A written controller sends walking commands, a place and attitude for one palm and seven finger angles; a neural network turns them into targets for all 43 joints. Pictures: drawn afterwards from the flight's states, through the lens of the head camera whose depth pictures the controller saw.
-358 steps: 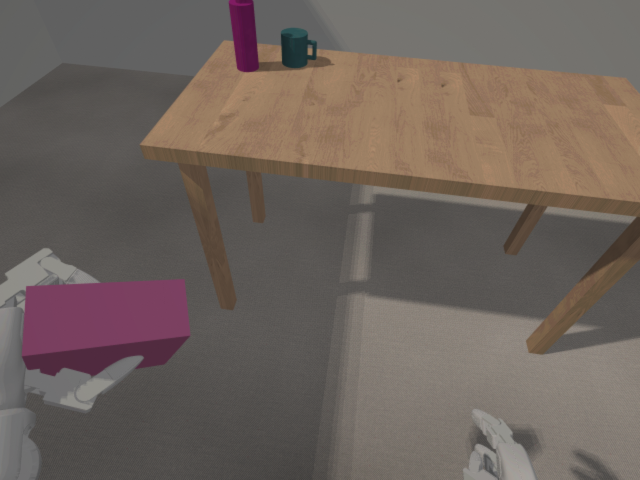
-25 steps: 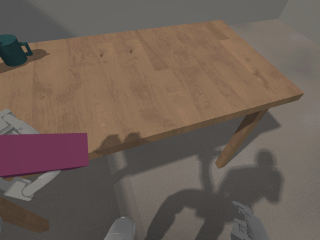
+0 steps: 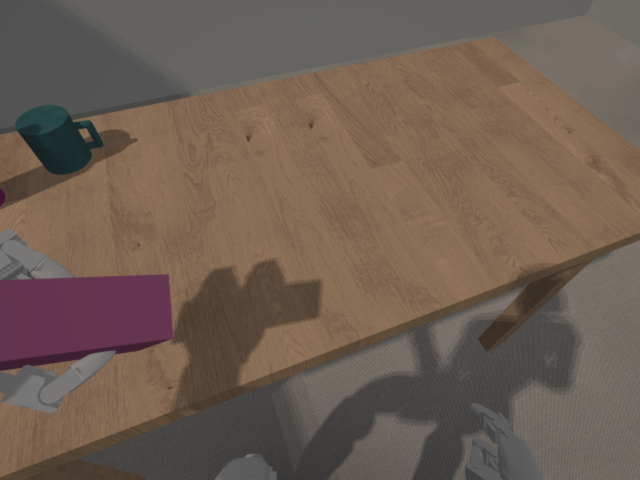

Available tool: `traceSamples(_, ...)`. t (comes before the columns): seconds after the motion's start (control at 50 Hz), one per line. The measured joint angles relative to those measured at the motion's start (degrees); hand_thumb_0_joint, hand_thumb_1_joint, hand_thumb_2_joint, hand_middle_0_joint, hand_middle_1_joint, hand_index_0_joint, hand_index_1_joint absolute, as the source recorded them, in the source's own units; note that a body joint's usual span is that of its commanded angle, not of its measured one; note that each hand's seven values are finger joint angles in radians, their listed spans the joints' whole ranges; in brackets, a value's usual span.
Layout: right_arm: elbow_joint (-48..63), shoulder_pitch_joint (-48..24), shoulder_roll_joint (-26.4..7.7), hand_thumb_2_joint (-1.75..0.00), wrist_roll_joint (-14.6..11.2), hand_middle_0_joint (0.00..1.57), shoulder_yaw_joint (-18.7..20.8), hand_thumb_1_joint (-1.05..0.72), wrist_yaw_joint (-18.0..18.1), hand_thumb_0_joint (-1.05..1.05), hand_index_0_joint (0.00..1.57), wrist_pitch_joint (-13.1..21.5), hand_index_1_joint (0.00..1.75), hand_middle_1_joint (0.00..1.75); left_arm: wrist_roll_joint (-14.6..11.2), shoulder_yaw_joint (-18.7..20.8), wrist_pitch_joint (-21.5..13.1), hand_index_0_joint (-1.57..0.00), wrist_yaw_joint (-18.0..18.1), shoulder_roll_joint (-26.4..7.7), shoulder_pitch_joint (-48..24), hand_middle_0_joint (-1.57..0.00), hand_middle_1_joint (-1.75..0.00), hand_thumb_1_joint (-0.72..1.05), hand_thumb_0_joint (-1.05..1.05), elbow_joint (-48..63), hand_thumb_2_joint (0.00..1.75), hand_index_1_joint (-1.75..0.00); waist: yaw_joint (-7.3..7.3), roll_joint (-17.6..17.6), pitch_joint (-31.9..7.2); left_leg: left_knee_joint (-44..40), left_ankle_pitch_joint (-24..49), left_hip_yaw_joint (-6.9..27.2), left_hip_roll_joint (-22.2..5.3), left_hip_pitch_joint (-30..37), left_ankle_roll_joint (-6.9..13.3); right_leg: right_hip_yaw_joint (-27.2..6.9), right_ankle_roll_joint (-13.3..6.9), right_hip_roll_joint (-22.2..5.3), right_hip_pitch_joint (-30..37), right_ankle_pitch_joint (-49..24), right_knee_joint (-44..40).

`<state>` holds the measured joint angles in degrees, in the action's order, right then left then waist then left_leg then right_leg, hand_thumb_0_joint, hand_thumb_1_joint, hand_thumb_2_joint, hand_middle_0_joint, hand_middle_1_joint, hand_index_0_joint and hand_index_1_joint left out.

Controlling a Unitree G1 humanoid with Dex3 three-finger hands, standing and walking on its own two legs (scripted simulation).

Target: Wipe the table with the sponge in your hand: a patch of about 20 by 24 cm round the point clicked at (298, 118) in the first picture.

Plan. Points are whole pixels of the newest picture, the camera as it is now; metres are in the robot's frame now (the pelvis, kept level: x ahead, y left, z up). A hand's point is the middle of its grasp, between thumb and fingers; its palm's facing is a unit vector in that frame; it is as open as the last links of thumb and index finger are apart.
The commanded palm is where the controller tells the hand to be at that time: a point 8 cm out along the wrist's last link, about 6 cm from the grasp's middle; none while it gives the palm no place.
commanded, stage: come to a stop and stand still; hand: left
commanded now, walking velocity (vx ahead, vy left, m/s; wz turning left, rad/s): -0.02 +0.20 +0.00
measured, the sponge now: (104, 321) +0.23 +0.21 +0.15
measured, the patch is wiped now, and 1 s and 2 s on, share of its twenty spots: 0.00 0.00 0.00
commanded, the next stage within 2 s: look again from close up in 1.44 s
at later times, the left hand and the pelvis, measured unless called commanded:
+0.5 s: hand (11, 307) +0.23 +0.28 +0.17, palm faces +0.42 -0.83 -0.36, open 9.3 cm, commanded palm +0.18 +0.31 +0.19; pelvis +0.01 +0.03 +0.02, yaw -2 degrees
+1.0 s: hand (19, 294) +0.25 +0.30 +0.14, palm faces +0.21 -0.86 -0.46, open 9.3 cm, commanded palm +0.20 +0.34 +0.19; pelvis +0.03 +0.06 +0.02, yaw -3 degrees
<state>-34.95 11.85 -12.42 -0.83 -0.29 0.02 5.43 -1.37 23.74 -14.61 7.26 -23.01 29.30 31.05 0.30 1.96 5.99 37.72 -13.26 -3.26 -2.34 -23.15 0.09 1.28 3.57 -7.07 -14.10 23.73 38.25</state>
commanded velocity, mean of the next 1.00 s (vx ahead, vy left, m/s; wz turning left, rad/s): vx -0.02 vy -0.06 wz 0.00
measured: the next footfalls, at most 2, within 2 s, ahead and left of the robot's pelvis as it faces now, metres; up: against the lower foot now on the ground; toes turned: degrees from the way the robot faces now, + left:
left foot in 0.02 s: +0.10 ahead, +0.14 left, +0.00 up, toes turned +2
right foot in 0.28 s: +0.07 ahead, -0.04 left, +0.00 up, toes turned -5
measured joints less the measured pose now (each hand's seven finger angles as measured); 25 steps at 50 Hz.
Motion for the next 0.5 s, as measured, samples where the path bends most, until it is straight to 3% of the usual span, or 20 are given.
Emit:
traceSamples(0.04,0.1,-1.2,-0.1,-0.9,0.0,0.2,1.4,-0.9,0.8,0.02,0.2,0.6,0.3,0.3,-0.2,0.7,0.6,-0.82,0.4,-0.9,-2.6,-0.83,-1.36,-0.44,0.0,0.6,1.03,-1.36,0.44,0.8,1.7,-0.9,1.1,-1.0,0.7,1.3,-0.4,-1.3,-0.6,-0.9,-2.9,2.2,8.8)
traceSamples(0.08,-0.3,-3.1,0.9,-0.9,-0.1,0.2,2.2,-0.9,1.2,0.02,0.2,1.2,0.3,0.3,0.0,1.0,0.7,-0.82,0.8,-1.7,-5.5,-0.83,-1.36,-0.44,0.0,-0.2,1.03,-1.36,0.96,1.8,3.0,1.5,-2.0,-2.0,1.3,1.4,0.4,-3.4,-1.7,0.9,-7.3,7.2,21.0)
traceSamples(0.14,0.3,-4.3,2.9,-0.9,-0.1,0.2,1.5,-0.91,1.2,0.02,0.2,1.8,0.3,0.3,0.0,0.6,2.4,-0.82,0.9,-1.5,-7.2,-0.83,-1.36,-0.44,0.0,0.4,1.03,-1.36,-0.12,2.1,2.3,0.1,-2.1,-1.6,1.5,2.3,0.9,-1.5,-2.4,3.7,-10.7,7.7,26.5)
traceSamples(0.2,0.8,-4.1,4.3,-0.9,0.1,0.2,-0.1,-0.9,0.8,0.02,0.2,2.5,0.3,0.3,-0.3,-0.1,2.9,-0.82,1.0,-0.9,-6.4,-0.83,-1.36,-0.44,0.0,3.5,1.03,-1.36,-0.55,2.3,0.4,-3.0,-0.7,-1.6,1.6,3.6,1.1,1.3,-3.0,5.6,-9.7,4.1,17.4)
traceSamples(0.28,1.9,-2.9,5.0,-0.9,0.4,0.2,-2.2,-0.9,0.7,0.02,0.2,2.7,0.3,0.3,-0.9,0.2,2.4,-0.82,0.4,-1.7,-3.5,-0.83,-1.36,-0.44,0.0,5.3,1.03,-1.37,-0.53,1.5,-2.6,-5.7,0.3,-2.0,1.6,4.8,0.8,3.6,-3.4,7.6,-3.6,-2.9,-1.6)
traceSamples(0.3,2.0,-2.7,4.8,-0.9,0.4,0.2,-2.5,-0.9,0.8,0.02,0.2,2.5,0.3,0.3,-0.9,0.3,2.4,-0.82,0.2,-1.8,-3.1,-0.83,-1.36,-0.44,0.0,4.5,1.03,-1.37,-0.39,0.6,-3.0,-5.7,0.3,-1.8,1.2,4.9,0.6,3.8,-4.6,8.2,-2.3,-6.9,-5.0)
traceSamples(0.38,0.9,-1.6,3.6,-0.9,0.0,0.2,-2.8,-0.9,1.3,0.01,0.21,0.8,0.3,0.3,-1.2,-0.2,4.2,-0.82,-0.3,-0.9,-2.6,-0.82,-1.36,-0.44,0.0,-1.6,1.03,-1.37,0.31,-3.7,-4.9,-6.7,0.4,-0.6,-0.8,5.7,0.0,4.7,-8.0,10.8,1.0,-10.7,-11.4)
traceSamples(0.5,-0.9,0.6,0.7,-0.9,-0.1,0.2,-2.4,-0.9,2.6,0.02,0.21,-0.4,0.3,0.3,-1.5,-4.9,9.4,-0.82,0.6,4.9,-3.5,-0.82,-1.36,-0.44,0.0,-7.4,1.03,-1.37,1.43,-4.0,-6.6,-8.3,1.3,0.3,0.0,7.1,0.4,3.7,-8.0,11.3,2.3,-11.2,-13.1)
